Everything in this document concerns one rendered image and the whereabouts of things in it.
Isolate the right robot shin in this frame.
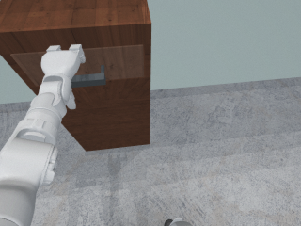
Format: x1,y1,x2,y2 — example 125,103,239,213
170,218,182,225

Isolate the handle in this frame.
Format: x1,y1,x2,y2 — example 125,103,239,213
71,65,106,88

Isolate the robot left forearm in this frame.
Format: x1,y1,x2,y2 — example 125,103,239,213
0,73,71,166

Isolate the robot left hand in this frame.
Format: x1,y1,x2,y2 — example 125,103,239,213
40,44,86,110

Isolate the robot left upper arm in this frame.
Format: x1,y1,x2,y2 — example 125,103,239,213
0,137,59,226

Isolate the cabinet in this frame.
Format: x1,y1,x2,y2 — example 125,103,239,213
0,0,151,152

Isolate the drawer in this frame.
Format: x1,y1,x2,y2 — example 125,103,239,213
10,44,144,86

